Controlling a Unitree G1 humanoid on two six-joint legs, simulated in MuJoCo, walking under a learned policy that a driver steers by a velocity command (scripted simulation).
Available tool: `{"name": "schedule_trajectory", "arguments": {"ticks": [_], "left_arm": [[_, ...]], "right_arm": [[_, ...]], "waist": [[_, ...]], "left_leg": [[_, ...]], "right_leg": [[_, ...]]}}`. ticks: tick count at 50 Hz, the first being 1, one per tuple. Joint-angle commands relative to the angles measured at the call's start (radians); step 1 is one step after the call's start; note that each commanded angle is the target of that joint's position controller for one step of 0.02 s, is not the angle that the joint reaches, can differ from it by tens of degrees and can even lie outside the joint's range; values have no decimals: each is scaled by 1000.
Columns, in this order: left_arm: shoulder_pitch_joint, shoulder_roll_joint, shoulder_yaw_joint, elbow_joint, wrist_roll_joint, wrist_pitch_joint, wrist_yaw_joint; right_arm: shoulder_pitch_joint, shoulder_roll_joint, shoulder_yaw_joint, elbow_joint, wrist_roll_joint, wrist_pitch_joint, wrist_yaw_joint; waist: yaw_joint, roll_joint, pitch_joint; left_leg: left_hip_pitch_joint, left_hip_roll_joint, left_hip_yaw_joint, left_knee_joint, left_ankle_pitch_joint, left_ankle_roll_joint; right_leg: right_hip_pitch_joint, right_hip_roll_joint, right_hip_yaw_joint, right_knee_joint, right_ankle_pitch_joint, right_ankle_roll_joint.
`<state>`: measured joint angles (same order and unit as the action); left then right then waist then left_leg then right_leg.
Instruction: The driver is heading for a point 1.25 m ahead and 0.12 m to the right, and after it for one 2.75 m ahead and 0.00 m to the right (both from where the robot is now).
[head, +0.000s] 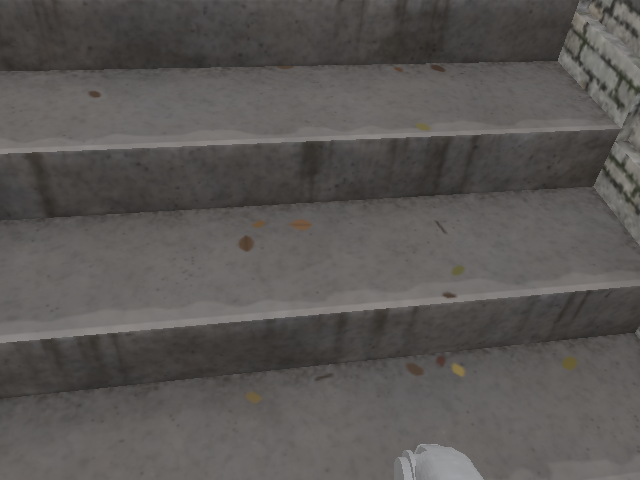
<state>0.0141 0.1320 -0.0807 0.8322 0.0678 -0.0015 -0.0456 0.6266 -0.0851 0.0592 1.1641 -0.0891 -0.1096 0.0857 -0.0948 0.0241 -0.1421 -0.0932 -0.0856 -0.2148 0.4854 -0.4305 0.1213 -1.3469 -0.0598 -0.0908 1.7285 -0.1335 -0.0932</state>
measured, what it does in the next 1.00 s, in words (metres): climbs: right foot 0.15 m higher, then left foot 0.15 m higher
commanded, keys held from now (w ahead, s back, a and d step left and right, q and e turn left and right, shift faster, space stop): w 0.32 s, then w+e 0.68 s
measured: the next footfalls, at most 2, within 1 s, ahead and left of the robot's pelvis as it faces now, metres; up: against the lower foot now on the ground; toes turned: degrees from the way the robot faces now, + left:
right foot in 0.10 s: +0.25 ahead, -0.10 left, +0.15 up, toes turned -1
left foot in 0.56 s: +0.50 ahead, +0.17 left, +0.30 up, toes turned +7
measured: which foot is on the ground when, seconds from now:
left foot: down 0.00-0.12, up 0.14-0.54, down 0.56-1.00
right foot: up 0.00-0.08, down 0.10-0.58, up 0.60-1.00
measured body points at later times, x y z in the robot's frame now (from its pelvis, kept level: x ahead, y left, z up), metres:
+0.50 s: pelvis +0.30 +0.02 +0.16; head +0.29 +0.03 +0.61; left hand +0.17 +0.15 +0.00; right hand +0.58 -0.10 +0.10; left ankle +0.45 +0.16 -0.37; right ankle +0.21 -0.10 -0.58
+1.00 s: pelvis +0.56 +0.05 +0.30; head +0.56 +0.05 +0.75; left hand +0.80 +0.18 +0.20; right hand +0.40 -0.08 +0.15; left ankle +0.46 +0.16 -0.43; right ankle +0.67 -0.10 -0.15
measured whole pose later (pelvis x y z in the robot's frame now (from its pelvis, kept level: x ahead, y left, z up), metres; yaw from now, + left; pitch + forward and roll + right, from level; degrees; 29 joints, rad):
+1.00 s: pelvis +0.56 +0.05 +0.30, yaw -11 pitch +6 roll +2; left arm -0.01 0.13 -0.05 0.87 0.00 -0.02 -0.09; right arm 0.54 -0.08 0.05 1.22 -0.16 -0.07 0.03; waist -0.05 -0.03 -0.13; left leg -0.06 0.03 0.31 0.34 -0.37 0.00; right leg -1.42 -0.07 0.04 1.93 -0.08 -0.27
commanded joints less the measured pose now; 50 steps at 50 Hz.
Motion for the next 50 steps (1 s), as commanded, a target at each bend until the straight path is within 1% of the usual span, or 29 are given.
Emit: {"name": "schedule_trajectory", "arguments": {"ticks": [1,3,4,5,6,7,8,9,11,13,16,17,19,21,23,24,25,28,29,30,31,32,33,35,36,38,42,45,50], "left_arm": [[-392,32,21,-235,2,7,-27],[-253,78,44,-211,-21,25,-52],[-205,128,62,-199,-41,23,-49],[5,141,81,-146,-44,4,-25],[288,159,93,-41,-43,-4,-20],[537,168,104,64,-15,8,-16],[619,180,102,64,26,9,-9],[436,189,111,80,3,-30,3],[222,-10,67,119,-29,-48,-6],[142,-120,27,180,-27,-62,-11],[160,-57,56,199,15,-86,-6],[253,-42,55,237,46,-81,-6],[348,-35,50,271,71,-75,-6],[453,9,50,286,67,-85,-23],[442,40,45,240,25,-90,-56],[436,52,40,212,-16,-107,-68],[426,140,63,218,-36,-116,-78],[471,236,110,222,-42,-145,-67],[491,184,116,221,-15,-150,-63],[562,72,92,209,-5,-154,-72],[479,6,82,212,-25,-132,-80],[418,44,106,240,-58,-116,-79],[398,54,120,253,-55,-113,-70],[315,13,111,208,-37,-109,-47],[282,-13,104,189,-37,-96,-39],[256,-32,92,177,-40,-71,-44],[129,2,74,142,-51,-63,-80],[-39,-3,38,32,-67,-57,-55],[-234,43,21,-96,-62,-4,-29]], "right_arm": [[-97,-151,-22,-77,47,-23,23],[-71,-273,-56,-69,69,-39,20],[-31,-323,-87,-57,88,-34,23],[-99,-354,-115,-75,66,-35,42],[25,-200,-94,-67,-5,-35,44],[-2,-145,-89,-54,-13,-4,64],[-163,-187,-125,-58,69,26,72],[-245,-159,-131,-94,76,23,61],[-351,-134,-121,-148,41,24,16],[-351,-33,-77,-202,47,48,-5],[-428,-19,-50,-255,64,71,-4],[-554,-12,-29,-318,69,72,-4],[-678,-18,1,-383,65,67,-30],[-823,-94,0,-442,54,64,-45],[-948,-98,7,-474,45,94,-34],[-889,-56,13,-451,41,106,-16],[-909,-93,6,-477,43,116,-9],[-764,-152,-26,-459,51,97,-23],[-576,-185,-41,-417,35,86,-44],[-393,-235,-52,-376,36,85,-64],[-183,-310,-88,-309,5,86,-86],[-202,-316,-100,-267,17,60,-91],[-277,-297,-100,-240,42,43,-83],[-378,-108,-67,-179,53,50,-61],[-428,-34,-50,-172,47,55,-59],[-455,12,-42,-154,33,44,-61],[-345,-17,-42,-100,-8,39,-59],[-212,-26,-19,-19,-66,37,-55],[-26,-53,1,30,-82,20,-45]], "waist": [[97,128,166],[168,203,110],[167,151,73],[250,181,28],[210,-74,-349],[319,-317,-381],[368,-282,-163],[266,-139,53],[147,64,44],[40,44,36],[16,-33,104],[51,-107,97],[72,-37,99],[134,-18,47],[141,-92,65],[111,-165,70],[74,-199,47],[29,-213,-48],[3,-117,-208],[-21,89,-358],[-125,260,-282],[-117,209,-103],[-54,176,-7],[50,-23,-4],[95,-51,-3],[154,-25,9],[117,33,92],[94,-31,118],[38,5,105]], "left_leg": [[-392,250,-148,-313,1096,154],[-175,293,-103,-223,1733,131],[-39,263,-47,-147,1945,95],[-53,272,-74,67,2025,64],[-293,217,-107,341,1749,7],[-662,-13,-105,718,633,-68],[-785,-111,-130,1232,428,-35],[-916,-35,-106,1434,488,12],[-945,0,-68,1578,438,138],[-1011,53,-48,1575,428,196],[-1081,88,123,1539,224,151],[-1163,107,176,1709,127,161],[-1332,149,140,1624,145,174],[-1248,213,203,1274,300,122],[-869,202,304,1064,148,48],[-736,176,334,1075,120,12],[-626,114,366,969,140,12],[-531,31,339,569,9,10],[-198,126,173,618,438,106],[94,274,-202,356,233,208],[143,431,-599,20,-63,264],[-36,438,-642,-43,-305,209],[-182,424,-503,-32,-279,191],[-226,418,-252,-9,59,151],[-250,410,-176,-28,188,122],[-256,363,28,-47,304,71],[-208,345,255,-207,313,104],[-44,370,289,-244,341,94],[100,367,388,-374,401,79]], "right_leg": [[484,54,-171,-322,-75,-7],[672,138,-150,-478,-100,52],[708,186,-180,-640,-132,39],[931,148,-58,-816,-96,14],[1506,21,233,-756,233,-160],[1753,-216,774,-1137,35,-367],[1467,-254,1024,-1351,-231,-347],[1223,-238,912,-1357,-442,-269],[1012,-237,653,-1327,-199,-269],[932,-163,374,-1351,-29,-163],[862,-81,98,-1451,-57,-123],[877,-102,147,-1491,-67,-144],[987,-118,201,-1503,-156,-130],[1007,-86,198,-1517,-129,-118],[755,-110,147,-1674,-64,-148],[745,-149,146,-1682,89,-170],[790,-149,145,-1659,589,-200],[1272,-198,125,-1372,1246,-135],[1106,-163,123,-1135,1219,-65],[790,-48,176,-894,747,-64],[524,66,263,-474,6,-33],[361,55,364,-82,92,-32],[318,52,342,106,130,-37],[259,70,322,271,133,-97],[252,53,330,272,124,-119],[199,23,308,246,107,-143],[56,12,206,358,6,-172],[-174,8,231,400,-33,-243],[-163,-60,94,17,115,-199]]}}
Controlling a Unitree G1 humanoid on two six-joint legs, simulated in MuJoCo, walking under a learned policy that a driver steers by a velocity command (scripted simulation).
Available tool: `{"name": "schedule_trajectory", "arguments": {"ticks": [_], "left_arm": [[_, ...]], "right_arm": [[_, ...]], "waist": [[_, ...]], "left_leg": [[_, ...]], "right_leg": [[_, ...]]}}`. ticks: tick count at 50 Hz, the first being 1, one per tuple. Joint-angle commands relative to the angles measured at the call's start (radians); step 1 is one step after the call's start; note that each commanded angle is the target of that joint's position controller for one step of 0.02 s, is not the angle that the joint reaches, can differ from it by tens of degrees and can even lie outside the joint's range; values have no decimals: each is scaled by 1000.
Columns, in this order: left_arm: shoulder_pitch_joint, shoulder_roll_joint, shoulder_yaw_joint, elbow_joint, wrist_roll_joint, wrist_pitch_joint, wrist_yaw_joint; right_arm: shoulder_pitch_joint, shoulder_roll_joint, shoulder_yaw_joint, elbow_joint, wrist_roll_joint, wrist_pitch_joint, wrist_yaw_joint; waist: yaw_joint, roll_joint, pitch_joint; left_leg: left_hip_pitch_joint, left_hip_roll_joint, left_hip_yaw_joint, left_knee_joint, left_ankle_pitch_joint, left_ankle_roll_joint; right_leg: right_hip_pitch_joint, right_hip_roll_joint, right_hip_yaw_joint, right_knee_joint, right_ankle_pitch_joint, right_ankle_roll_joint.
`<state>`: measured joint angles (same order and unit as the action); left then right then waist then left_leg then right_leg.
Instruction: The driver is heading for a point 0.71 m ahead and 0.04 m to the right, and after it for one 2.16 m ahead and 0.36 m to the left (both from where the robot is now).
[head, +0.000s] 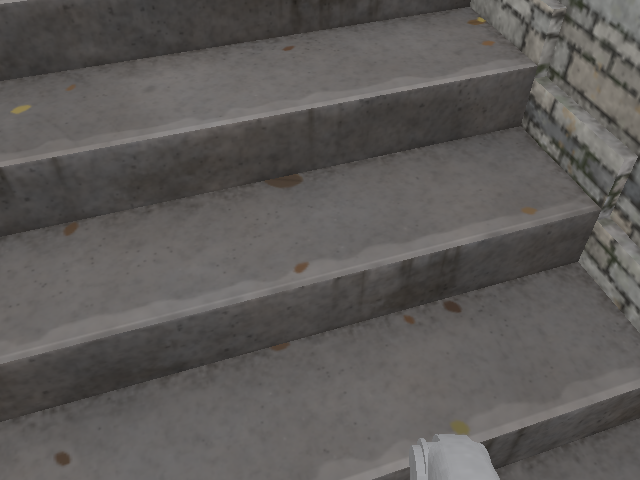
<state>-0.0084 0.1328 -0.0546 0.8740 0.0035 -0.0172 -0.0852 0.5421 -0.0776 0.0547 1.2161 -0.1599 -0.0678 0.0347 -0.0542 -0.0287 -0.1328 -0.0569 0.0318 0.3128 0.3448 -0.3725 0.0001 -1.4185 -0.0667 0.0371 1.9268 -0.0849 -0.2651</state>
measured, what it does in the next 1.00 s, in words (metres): climbs: right foot 0.15 m higher, then left foot 0.15 m higher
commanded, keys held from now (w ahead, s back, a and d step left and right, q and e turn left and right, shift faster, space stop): w+e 0.30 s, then w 0.04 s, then w+q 0.46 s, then q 0.20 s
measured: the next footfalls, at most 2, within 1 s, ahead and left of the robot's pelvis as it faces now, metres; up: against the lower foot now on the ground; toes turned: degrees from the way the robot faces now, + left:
right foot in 0.12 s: +0.26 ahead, -0.12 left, +0.15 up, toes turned -9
left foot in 0.62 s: +0.56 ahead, +0.02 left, +0.30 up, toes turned -8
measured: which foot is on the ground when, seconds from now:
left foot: down 0.00-0.18, up 0.20-0.60, down 0.62-1.00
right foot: up 0.00-0.10, down 0.12-0.68, up 0.70-1.00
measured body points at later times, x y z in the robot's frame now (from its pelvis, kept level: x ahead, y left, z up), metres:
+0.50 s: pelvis +0.29 -0.05 +0.15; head +0.29 -0.04 +0.60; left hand +0.24 +0.16 -0.01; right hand +0.43 -0.28 +0.05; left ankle +0.43 +0.06 -0.29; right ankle +0.22 -0.12 -0.58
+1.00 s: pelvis +0.56 -0.04 +0.30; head +0.55 -0.03 +0.74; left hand +0.78 +0.15 +0.20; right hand +0.50 -0.23 +0.14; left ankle +0.52 +0.02 -0.43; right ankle +0.65 -0.20 -0.16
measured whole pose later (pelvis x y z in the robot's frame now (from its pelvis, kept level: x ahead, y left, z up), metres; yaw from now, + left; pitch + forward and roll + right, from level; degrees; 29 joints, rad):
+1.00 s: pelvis +0.56 -0.04 +0.30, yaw -1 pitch +5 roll -1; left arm 0.03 0.18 -0.02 0.84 0.03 -0.07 -0.03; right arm 0.49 -0.09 0.02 1.08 -0.08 -0.10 0.03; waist -0.05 -0.01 -0.15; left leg -0.31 -0.12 -0.09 0.60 -0.36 0.10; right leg -1.28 -0.02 0.06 1.93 -0.23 -0.06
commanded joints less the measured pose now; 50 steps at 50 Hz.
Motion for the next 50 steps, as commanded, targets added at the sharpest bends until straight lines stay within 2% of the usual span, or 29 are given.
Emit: {"name": "schedule_trajectory", "arguments": {"ticks": [1,3,6,7,8,9,10,11,12,16,19,22,23,24,25,26,28,30,31,32,33,34,35,36,39,41,44,46,50], "left_arm": [[-294,22,-14,-168,16,42,0],[-316,21,0,-199,22,57,-26],[-80,68,34,-142,-3,36,-32],[42,114,62,-108,-8,20,-8],[224,165,72,-51,-20,11,17],[497,201,87,24,40,23,44],[635,295,125,99,58,21,44],[594,293,144,136,74,-14,66],[536,215,129,154,52,-39,67],[141,36,67,127,61,-56,4],[276,14,52,174,76,-66,13],[426,43,35,197,128,-75,17],[488,61,37,198,116,-79,17],[507,47,55,252,-23,-93,97],[537,98,59,234,-37,-101,136],[476,114,32,179,81,-99,32],[353,206,59,94,45,-111,-26],[416,321,106,121,16,-120,-26],[419,308,115,132,23,-111,-35],[519,224,110,152,83,-94,-49],[629,151,99,162,148,-85,-64],[493,156,103,124,134,-59,-79],[333,166,121,97,77,-39,-85],[309,142,115,66,25,-52,-56],[201,60,61,17,32,-65,10],[220,54,44,22,55,-52,22],[58,120,53,-53,29,-54,23],[32,99,54,-73,21,-71,36],[-113,59,24,-158,34,-75,76]], "right_arm": [[-23,-83,7,-67,11,-19,32],[-13,-154,-5,-90,71,-48,45],[-11,-311,-54,-97,98,-79,38],[-31,-342,-68,-103,81,-78,41],[57,-246,-56,-127,14,-80,54],[13,-276,-59,-140,17,-62,98],[-73,-211,-70,-170,94,-35,119],[-130,-127,-64,-192,115,-33,106],[-156,-95,-56,-193,91,-37,88],[-269,-76,-35,-290,114,-2,33],[-300,-75,-23,-279,123,7,42],[-517,-123,-27,-387,114,3,29],[-565,-122,-26,-406,118,11,27],[-729,27,5,-535,120,21,-37],[-724,-10,9,-544,129,33,-56],[-701,-142,-18,-523,135,53,-21],[-630,-133,-29,-511,114,82,31],[-590,-139,-30,-524,130,86,34],[-546,-164,-44,-509,137,77,24],[-436,-210,-64,-454,147,68,7],[-285,-218,-63,-386,164,52,-1],[-46,-255,-84,-307,135,48,-17],[23,-285,-101,-275,77,38,-25],[-24,-276,-106,-254,84,17,-25],[-241,-96,-71,-199,96,5,-7],[-342,-45,-51,-204,114,-10,4],[-324,-135,-62,-243,77,-42,12],[-181,-172,-63,-224,87,-63,-8],[73,-115,-57,-128,66,-31,-10]], "waist": [[20,71,129],[63,130,121],[163,218,66],[189,253,2],[169,101,-254],[283,15,-324],[287,-53,-264],[237,-12,-97],[189,-57,-21],[-57,86,56],[-38,-39,62],[7,68,38],[45,15,53],[55,50,207],[74,35,232],[51,-114,72],[-20,-99,18],[-20,-141,23],[-19,-135,17],[46,-71,-111],[66,53,-245],[-84,207,-248],[-128,308,-60],[-74,233,9],[76,-40,26],[138,12,23],[119,4,-25],[87,133,-25],[-5,145,43]], "left_leg": [[-99,262,-59,-345,408,205],[-207,261,6,-307,981,229],[129,308,4,-47,1684,195],[91,301,3,83,1734,171],[-285,227,-83,396,1455,128],[-577,78,-169,686,699,90],[-727,-46,-384,1188,334,74],[-863,-41,-538,1425,414,78],[-895,-41,-559,1587,456,90],[-1012,4,-486,1684,392,170],[-1193,-2,-405,1988,224,199],[-1224,53,-351,1740,342,200],[-1230,74,-333,1639,373,172],[-1172,29,-262,1568,201,80],[-1110,53,-216,1432,146,54],[-1111,107,-320,1217,204,83],[-657,1,-161,1119,185,66],[-698,-76,-100,845,83,60],[-722,-122,-75,664,45,82],[-569,-148,-161,671,154,140],[-204,-77,-512,584,205,266],[26,23,-869,265,-96,328],[4,81,-1131,29,-429,284],[-71,118,-1126,62,-416,228],[-289,105,-870,126,-53,181],[-376,48,-675,98,136,160],[-553,-26,-487,74,402,108],[-455,-11,-527,84,640,123],[132,163,-746,188,761,246]], "right_leg": [[125,-81,-128,-355,-55,-4],[451,16,-253,-410,-187,45],[631,158,-259,-809,-211,64],[853,196,-232,-883,-170,59],[1419,119,46,-838,173,-43],[1665,23,422,-1209,-4,-102],[1560,-115,768,-1471,-156,-127],[1375,-117,753,-1499,-310,-56],[1218,-93,691,-1480,-323,-69],[865,-35,362,-1512,-128,-23],[892,-23,246,-1555,-92,-9],[929,-6,153,-1543,-139,52],[969,-7,132,-1567,-91,43],[884,-80,222,-1749,-261,37],[906,-88,245,-1852,-254,19],[1098,-141,172,-1748,-31,16],[910,-146,33,-1729,774,-34],[1273,-196,-1,-1652,1215,-50],[1442,-200,-30,-1553,1332,-57],[1478,-140,-94,-1353,1425,-30],[1169,-97,2,-1148,1263,8],[834,34,54,-872,537,57],[499,149,177,-468,89,78],[363,122,252,-256,113,81],[238,83,240,-53,149,37],[202,46,181,-9,78,34],[396,17,6,-226,125,136],[345,48,-50,-75,35,207],[-246,54,41,171,-297,226]]}}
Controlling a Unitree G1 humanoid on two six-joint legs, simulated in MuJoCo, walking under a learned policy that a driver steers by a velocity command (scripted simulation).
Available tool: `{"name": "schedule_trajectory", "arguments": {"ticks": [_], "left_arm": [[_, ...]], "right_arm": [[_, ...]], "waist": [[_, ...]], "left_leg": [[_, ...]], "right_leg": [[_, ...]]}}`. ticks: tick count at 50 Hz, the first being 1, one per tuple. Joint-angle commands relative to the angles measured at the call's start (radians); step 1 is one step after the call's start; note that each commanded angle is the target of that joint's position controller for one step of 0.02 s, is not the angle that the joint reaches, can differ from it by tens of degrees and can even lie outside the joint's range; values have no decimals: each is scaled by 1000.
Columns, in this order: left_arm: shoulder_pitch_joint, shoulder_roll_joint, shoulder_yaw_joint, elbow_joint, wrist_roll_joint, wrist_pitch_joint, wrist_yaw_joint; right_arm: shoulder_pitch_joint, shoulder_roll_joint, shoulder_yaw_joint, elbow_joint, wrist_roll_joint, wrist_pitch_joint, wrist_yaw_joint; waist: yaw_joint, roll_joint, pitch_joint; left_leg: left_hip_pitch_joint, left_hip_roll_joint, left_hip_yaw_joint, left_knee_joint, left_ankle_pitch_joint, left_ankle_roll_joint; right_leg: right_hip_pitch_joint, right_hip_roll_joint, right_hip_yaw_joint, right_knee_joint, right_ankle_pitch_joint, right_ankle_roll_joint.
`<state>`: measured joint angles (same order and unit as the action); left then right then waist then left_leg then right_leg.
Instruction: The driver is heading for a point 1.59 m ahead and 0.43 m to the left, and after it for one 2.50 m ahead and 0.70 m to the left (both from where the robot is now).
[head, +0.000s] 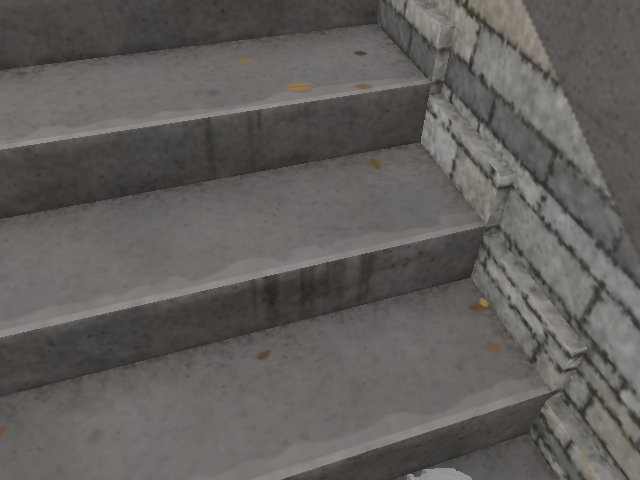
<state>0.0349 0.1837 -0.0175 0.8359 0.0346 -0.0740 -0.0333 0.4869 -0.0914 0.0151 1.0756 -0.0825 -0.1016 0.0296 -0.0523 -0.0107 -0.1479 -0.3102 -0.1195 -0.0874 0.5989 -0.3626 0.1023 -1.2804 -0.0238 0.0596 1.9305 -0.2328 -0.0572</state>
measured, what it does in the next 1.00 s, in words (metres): climbs, turning left: right foot 0.15 m higher, then left foot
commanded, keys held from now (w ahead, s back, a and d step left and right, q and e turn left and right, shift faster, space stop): q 0.68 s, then no key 0.14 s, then e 0.18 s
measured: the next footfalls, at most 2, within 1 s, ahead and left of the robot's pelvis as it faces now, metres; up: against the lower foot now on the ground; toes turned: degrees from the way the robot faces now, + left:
right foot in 0.20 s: +0.32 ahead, -0.12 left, +0.15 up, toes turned +4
left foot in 0.74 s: +0.18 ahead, +0.12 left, +0.15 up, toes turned +33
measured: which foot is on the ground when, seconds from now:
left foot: down 0.00-0.22, up 0.24-0.72, down 0.74-1.00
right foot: up 0.00-0.18, down 0.20-0.74, up 0.76-1.00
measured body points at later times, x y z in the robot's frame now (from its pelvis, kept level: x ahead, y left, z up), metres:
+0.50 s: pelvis +0.15 -0.06 +0.13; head +0.15 -0.05 +0.58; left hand +0.20 +0.21 +0.01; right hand +0.37 -0.25 +0.02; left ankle +0.13 +0.10 -0.46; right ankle +0.28 -0.12 -0.58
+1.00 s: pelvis +0.15 -0.01 +0.16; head +0.15 +0.00 +0.61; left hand +0.19 +0.29 +0.06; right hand +0.39 -0.17 +0.05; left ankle +0.14 +0.10 -0.58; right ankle +0.22 -0.14 -0.50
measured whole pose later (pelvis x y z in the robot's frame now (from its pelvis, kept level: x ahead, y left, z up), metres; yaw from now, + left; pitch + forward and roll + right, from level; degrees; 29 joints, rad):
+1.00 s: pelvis +0.15 -0.01 +0.16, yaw +28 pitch +2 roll +1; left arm 0.14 0.27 0.06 0.74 0.02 -0.10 -0.02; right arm 0.15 -0.19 -0.03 0.80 -0.01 -0.05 -0.01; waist -0.04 -0.06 -0.04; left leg -0.35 -0.01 0.11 0.49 -0.25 0.04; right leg -0.60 -0.01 0.10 1.14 -0.33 0.10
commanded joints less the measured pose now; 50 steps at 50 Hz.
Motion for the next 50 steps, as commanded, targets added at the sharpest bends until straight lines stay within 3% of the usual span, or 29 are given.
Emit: {"name": "schedule_trajectory", "arguments": {"ticks": [1,2,4,5,6,8,10,11,12,13,14,15,17,20,22,25,28,30,32,35,37,38,39,41,43,45,46,48,50], "left_arm": [[-178,-6,-24,-143,4,-12,26],[-234,-6,-27,-180,15,-4,30],[-273,-43,-34,-221,24,26,37],[-319,-55,-36,-239,49,46,21],[-429,-64,-38,-278,48,70,12],[-362,-40,-9,-285,26,77,-5],[-198,84,48,-233,-9,63,15],[40,127,73,-158,14,52,44],[185,165,77,-146,26,47,42],[275,164,73,-150,87,41,34],[206,184,79,-94,53,-11,46],[45,104,63,-87,10,-40,60],[-121,-109,17,-42,-16,-41,44],[-158,-50,54,-68,-1,-76,93],[-87,4,71,-55,28,-70,70],[-38,109,96,-82,0,-69,31],[-13,117,114,-78,3,-81,42],[-29,141,128,-112,-17,-107,48],[-50,141,131,-136,-9,-119,49],[-51,140,126,-138,-32,-84,64],[-38,97,99,-138,-16,-10,34],[-35,15,91,-237,-26,-43,22],[-138,54,85,-252,-17,-51,30],[-87,78,85,-238,-39,-47,27],[43,166,113,-177,-19,-54,27],[113,124,93,-140,-26,-48,2],[120,71,90,-141,-28,34,56],[132,136,88,-137,-19,-39,6],[150,121,80,-128,-2,-46,0]], "right_arm": [[144,-92,-15,26,-11,8,-5],[140,-95,-14,27,-18,13,0],[103,-111,-15,-8,-13,15,3],[13,-142,-24,-68,15,19,16],[-15,-147,-23,-88,35,16,32],[-27,-183,-29,-108,70,-22,38],[-97,-290,-88,-143,122,-39,38],[-104,-195,-84,-170,85,-32,47],[34,-82,-63,-227,33,-25,51],[-46,-143,-100,-172,75,23,66],[-130,-165,-125,-198,102,48,59],[-108,-132,-115,-169,108,56,23],[-97,-102,-90,-126,51,55,-6],[-196,-53,-44,-161,66,50,33],[-255,-144,-54,-195,86,36,31],[-328,-201,-69,-226,65,24,34],[-390,-198,-71,-273,46,52,4],[-390,-179,-75,-289,42,57,12],[-354,-194,-88,-286,45,60,15],[-344,-208,-121,-277,64,44,13],[-243,-228,-138,-198,55,42,7],[-311,-397,-195,-243,93,16,-23],[-247,-376,-195,-224,84,5,-52],[-382,-340,-172,-257,44,-16,-53],[-487,-242,-116,-336,76,-8,-42],[-451,-157,-64,-349,69,29,-31],[-292,-204,-90,-295,36,58,-74],[-422,-176,-50,-375,74,35,-36],[-472,-254,-59,-395,85,30,-34]], "waist": [[-3,114,86],[0,59,89],[24,91,82],[46,102,103],[41,98,146],[107,212,119],[175,184,8],[195,50,-257],[162,-326,-540],[273,-372,-402],[203,-217,-157],[111,-133,-18],[-2,42,14],[-6,12,-25],[23,12,-21],[20,-84,23],[30,-36,47],[31,-76,53],[23,-61,44],[19,3,49],[-3,41,49],[30,349,65],[-89,235,53],[-9,149,9],[57,62,6],[68,12,44],[52,42,72],[45,61,42],[74,44,67]], "left_leg": [[407,330,-361,-74,734,138],[365,295,-344,-91,659,127],[197,253,-336,-169,624,117],[-19,230,-296,-273,632,125],[-166,270,-329,-395,598,127],[-194,285,-272,-378,1131,112],[90,255,-216,-194,1514,76],[19,184,-215,94,1348,11],[-332,-6,-212,356,452,-48],[-482,-46,-271,947,61,-80],[-566,11,-267,1102,171,-77],[-573,87,-218,1080,209,-83],[-482,166,-112,1063,256,-56],[-458,178,-56,1054,177,-64],[-517,192,-51,918,200,-124],[-486,233,10,797,96,-137],[-464,282,22,524,59,-122],[-332,271,63,445,-11,-122],[-273,268,64,397,-17,-104],[-149,197,156,-4,69,-82],[36,177,84,-369,301,-71],[122,302,-134,-267,89,116],[188,380,-323,-342,-58,186],[175,399,-306,-325,62,176],[86,389,-229,-316,145,117],[94,371,-166,-305,53,100],[189,346,-93,-296,142,74],[142,380,-118,-275,39,83],[58,351,-33,-281,-1,57]], "right_leg": [[-433,-6,27,150,-161,-2],[-387,-17,-20,8,-99,1],[-185,-41,-83,-184,85,15],[50,-41,-192,-300,93,7],[235,-52,-185,-448,-58,6],[599,14,-230,-615,29,25],[732,110,-216,-976,-11,11],[1105,-12,13,-984,368,-103],[1515,-326,548,-1269,419,-388],[1287,-453,961,-1541,-104,-408],[1057,-393,847,-1602,-388,-288],[864,-367,635,-1587,-495,-225],[683,-269,255,-1524,-298,-147],[678,-177,-24,-1525,-44,-101],[772,-198,-89,-1573,-72,-111],[822,-262,-139,-1708,-123,-124],[948,-321,-110,-1737,-173,-118],[970,-352,-136,-1727,-124,-121],[1029,-384,-140,-1720,-123,-130],[1131,-305,-213,-1626,-174,-99],[1121,-258,-173,-1418,-213,-47],[804,-84,-300,-1282,-233,29],[656,-77,-189,-1071,-261,64],[533,-50,4,-707,-184,71],[555,-31,97,-536,-124,75],[527,-16,132,-629,-90,132],[531,-3,-8,-689,-151,130],[536,-14,118,-732,-104,169],[648,-10,0,-974,-119,183]]}}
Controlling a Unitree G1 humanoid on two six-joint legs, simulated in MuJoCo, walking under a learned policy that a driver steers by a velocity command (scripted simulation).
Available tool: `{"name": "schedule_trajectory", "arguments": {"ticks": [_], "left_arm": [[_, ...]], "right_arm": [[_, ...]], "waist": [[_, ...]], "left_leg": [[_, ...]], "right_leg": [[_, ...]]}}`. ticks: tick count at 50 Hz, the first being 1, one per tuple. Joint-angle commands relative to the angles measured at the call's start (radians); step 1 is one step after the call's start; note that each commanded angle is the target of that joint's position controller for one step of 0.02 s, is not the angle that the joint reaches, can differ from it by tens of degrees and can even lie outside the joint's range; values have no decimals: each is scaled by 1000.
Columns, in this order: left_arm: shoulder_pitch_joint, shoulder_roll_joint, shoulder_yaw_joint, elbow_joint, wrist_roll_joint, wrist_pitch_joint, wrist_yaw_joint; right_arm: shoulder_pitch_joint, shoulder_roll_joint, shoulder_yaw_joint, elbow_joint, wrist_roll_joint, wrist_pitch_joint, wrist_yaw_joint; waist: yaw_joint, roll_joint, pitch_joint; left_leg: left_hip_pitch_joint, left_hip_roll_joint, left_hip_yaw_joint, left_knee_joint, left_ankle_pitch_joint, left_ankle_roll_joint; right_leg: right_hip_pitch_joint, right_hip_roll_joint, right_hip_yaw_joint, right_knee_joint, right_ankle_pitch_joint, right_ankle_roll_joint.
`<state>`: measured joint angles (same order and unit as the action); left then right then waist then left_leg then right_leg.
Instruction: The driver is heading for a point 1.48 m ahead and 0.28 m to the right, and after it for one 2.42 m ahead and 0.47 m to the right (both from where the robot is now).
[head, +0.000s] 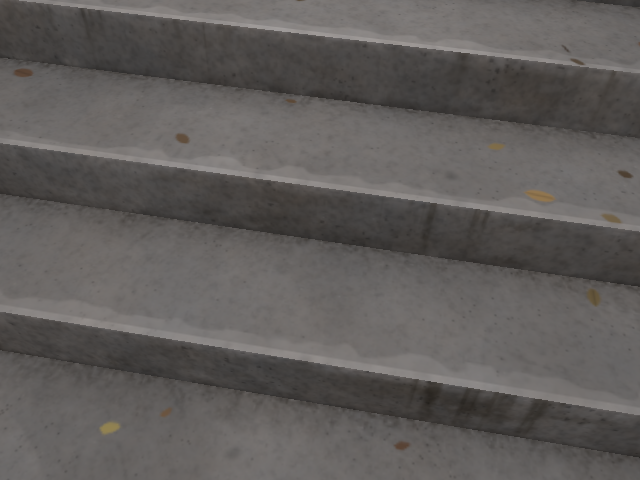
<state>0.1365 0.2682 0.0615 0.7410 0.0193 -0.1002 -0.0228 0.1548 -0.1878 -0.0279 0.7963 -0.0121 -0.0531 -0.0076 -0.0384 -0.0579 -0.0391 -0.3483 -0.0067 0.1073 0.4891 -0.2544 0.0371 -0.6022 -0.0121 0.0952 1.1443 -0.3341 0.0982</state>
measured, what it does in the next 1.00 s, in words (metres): steps to the left, turning right: right foot, then left foot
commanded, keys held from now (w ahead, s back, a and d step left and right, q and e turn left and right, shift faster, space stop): e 0.54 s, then no key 0.30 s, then w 0.16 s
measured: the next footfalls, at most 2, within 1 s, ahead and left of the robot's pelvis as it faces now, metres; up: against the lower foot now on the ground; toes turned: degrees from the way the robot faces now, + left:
right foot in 0.12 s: +0.05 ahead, -0.13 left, +0.00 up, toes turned -2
left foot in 0.74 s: +0.03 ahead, +0.23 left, +0.00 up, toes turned -25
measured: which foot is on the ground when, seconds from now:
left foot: down 0.00-0.18, up 0.20-0.72, down 0.74-1.00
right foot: up 0.00-0.10, down 0.12-0.78, up 0.80-1.00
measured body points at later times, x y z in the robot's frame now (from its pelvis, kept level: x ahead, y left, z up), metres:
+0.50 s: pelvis +0.01 -0.02 -0.03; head +0.03 -0.03 +0.42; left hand +0.14 +0.19 -0.14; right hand +0.23 -0.30 -0.07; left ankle -0.02 +0.15 -0.61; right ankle +0.01 -0.13 -0.73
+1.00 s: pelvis -0.01 +0.13 -0.07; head +0.01 +0.13 +0.38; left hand +0.21 +0.33 -0.18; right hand +0.03 -0.12 -0.18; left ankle -0.01 +0.25 -0.75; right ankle -0.08 +0.01 -0.60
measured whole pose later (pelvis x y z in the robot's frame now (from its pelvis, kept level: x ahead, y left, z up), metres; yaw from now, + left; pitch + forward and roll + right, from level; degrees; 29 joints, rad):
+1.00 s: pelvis -0.01 +0.13 -0.07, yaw -22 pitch +10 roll +1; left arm 0.26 0.30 0.03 0.73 0.10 -0.05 0.07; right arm 0.23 -0.16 0.06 0.65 -0.04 0.01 0.02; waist -0.05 -0.04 -0.16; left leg -0.55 -0.07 -0.03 0.91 -0.79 0.09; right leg -1.00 0.19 0.19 1.73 -0.19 0.09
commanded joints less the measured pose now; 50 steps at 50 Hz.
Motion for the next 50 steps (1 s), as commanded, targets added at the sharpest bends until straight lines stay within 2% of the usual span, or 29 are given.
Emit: {"name": "schedule_trajectory", "arguments": {"ticks": [1,3,4,5,6,7,8,9,10,12,14,17,22,24,28,31,35,37,38,39,40,41,42,43,44,45,46,49,50], "left_arm": [[47,49,1,-56,12,-24,-9],[69,75,0,-58,2,-23,-8],[105,70,1,-51,10,-23,-19],[128,75,-2,-57,16,-13,-16],[147,62,-2,-44,12,-10,-14],[189,61,0,-33,1,-13,-15],[161,109,17,-23,-17,-25,-8],[88,190,40,-37,-41,-32,17],[108,190,38,-47,-36,-36,33],[265,114,22,-24,34,-37,30],[248,82,3,-63,8,-21,23],[198,34,-34,-98,17,6,38],[250,5,-53,-153,4,7,48],[280,-26,-78,-156,-1,9,55],[260,8,-81,-186,-27,-3,49],[280,10,-83,-187,-36,11,50],[197,22,-99,-196,-60,13,77],[113,50,-96,-206,-41,21,94],[52,60,-92,-207,-32,39,96],[141,43,-78,-189,6,68,99],[194,-20,-64,-202,62,87,105],[157,-32,-54,-199,37,83,103],[130,0,-37,-187,0,68,107],[141,61,-18,-142,-11,66,106],[151,66,-21,-93,25,62,106],[164,19,-36,-76,75,48,107],[161,-3,-45,-68,96,40,109],[183,22,-43,-23,85,37,90],[184,39,-42,-14,99,42,80]], "right_arm": [[-125,-230,-39,-121,13,-18,-10],[-173,-262,-55,-143,-25,-44,-24],[-183,-237,-52,-147,-11,-62,-28],[-189,-206,-38,-145,-28,-70,-37],[-198,-175,-32,-144,-10,-67,-40],[-230,-173,-32,-141,-1,-60,-43],[-194,-172,-36,-148,12,-56,-50],[-236,-197,-44,-216,-22,-53,-53],[-305,-170,-43,-237,-50,-45,-51],[-367,-96,-23,-268,-40,-15,-46],[-278,-107,-26,-273,-45,-8,-60],[-174,-125,-36,-253,-91,-19,-84],[-148,-140,-32,-288,-54,-11,-73],[-155,-138,-27,-302,-64,3,-72],[-141,-175,-31,-320,-74,1,-85],[-168,-172,-29,-319,-56,-1,-65],[-80,-143,-5,-286,-43,22,-25],[-37,-127,9,-269,-53,29,9],[40,-127,9,-238,-28,33,26],[46,-178,-7,-216,-14,28,42],[39,-290,-39,-216,-24,15,58],[15,-371,-56,-257,-56,22,50],[-37,-354,-33,-298,-63,22,38],[-65,-276,2,-289,-72,22,39],[-11,-135,43,-234,-73,31,37],[-64,-36,72,-224,-40,44,40],[-93,0,84,-235,-17,52,38],[-25,-55,67,-229,-25,45,24],[18,-82,62,-212,-30,34,21]], "waist": [[44,117,-64],[43,145,-66],[44,167,-69],[54,102,-61],[53,93,-48],[80,85,-49],[32,-12,-44],[14,-146,-13],[59,-144,-22],[157,-59,-95],[112,-8,-128],[48,21,-151],[114,-26,-170],[139,-14,-193],[150,-51,-194],[181,-97,-185],[130,-106,-176],[96,-84,-173],[43,-12,-185],[72,129,-204],[95,328,-232],[44,265,-213],[38,203,-147],[43,188,-116],[34,75,-96],[70,58,-75],[74,82,-86],[33,98,-151],[17,76,-167]], "left_leg": [[92,239,-214,-163,-100,130],[55,302,-240,-149,-70,155],[47,308,-202,-141,-65,160],[79,334,-243,-103,-95,143],[94,327,-231,-67,-124,131],[109,300,-178,6,-145,101],[114,222,-90,73,-128,63],[-27,99,25,158,-100,-24],[-152,31,55,295,-128,-64],[-389,44,-175,629,-264,-113],[-465,36,-242,825,-242,-106],[-400,26,-272,752,74,-122],[-532,-38,-288,1062,-68,-184],[-563,-24,-311,1088,-77,-189],[-522,-8,-345,1105,-173,-184],[-545,-28,-304,1100,-212,-169],[-417,-1,-272,874,-202,-162],[-257,31,-231,473,-166,-134],[-94,-8,-172,200,46,-100],[154,18,-225,114,457,-20],[376,185,-504,265,1153,152],[274,299,-706,230,1244,244],[166,341,-750,183,1004,248],[89,298,-645,205,710,201],[4,234,-561,266,394,160],[-73,158,-466,282,232,145],[-104,113,-417,254,162,147],[-24,131,-452,242,226,187],[16,153,-481,262,218,199]], "right_leg": [[30,1,-85,-278,-64,17],[95,-41,-41,-259,52,-25],[119,-20,-106,-229,-5,-64],[98,-92,27,-359,76,-77],[123,-77,-3,-481,55,-86],[179,-53,-40,-645,117,-115],[207,-16,-40,-773,181,-177],[197,-110,224,-774,122,-328],[293,-131,335,-830,138,-381],[461,-243,471,-775,289,-400],[458,-245,436,-695,444,-383],[391,-92,309,-621,409,-322],[363,-123,440,-483,625,-423],[345,-116,476,-425,549,-417],[214,-124,549,-359,520,-381],[171,-113,566,-317,469,-392],[12,-94,578,-319,277,-328],[-77,-40,506,-278,128,-244],[-108,22,390,-228,111,-190],[-222,144,216,-106,33,-76],[-508,292,75,211,-301,68],[-618,288,102,587,-289,120],[-661,258,157,790,-171,134],[-654,227,189,841,-11,89],[-602,197,268,769,167,34],[-538,190,232,683,225,-9],[-502,180,176,634,202,-28],[-504,168,154,584,159,-17],[-529,160,170,554,146,-16]]}}
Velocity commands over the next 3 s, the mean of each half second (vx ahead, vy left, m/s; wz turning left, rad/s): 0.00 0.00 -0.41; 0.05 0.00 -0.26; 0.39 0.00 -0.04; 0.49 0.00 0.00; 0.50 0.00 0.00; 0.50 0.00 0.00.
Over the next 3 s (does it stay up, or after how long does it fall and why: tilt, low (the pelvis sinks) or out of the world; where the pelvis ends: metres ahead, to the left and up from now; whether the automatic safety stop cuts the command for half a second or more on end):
stays up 0.79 -0.04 0.31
